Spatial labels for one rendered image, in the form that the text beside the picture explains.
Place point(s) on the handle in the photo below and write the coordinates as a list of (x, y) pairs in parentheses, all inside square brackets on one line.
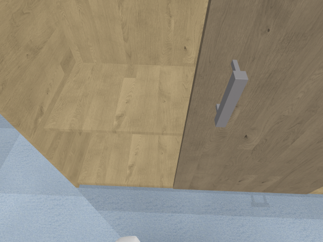
[(234, 89)]

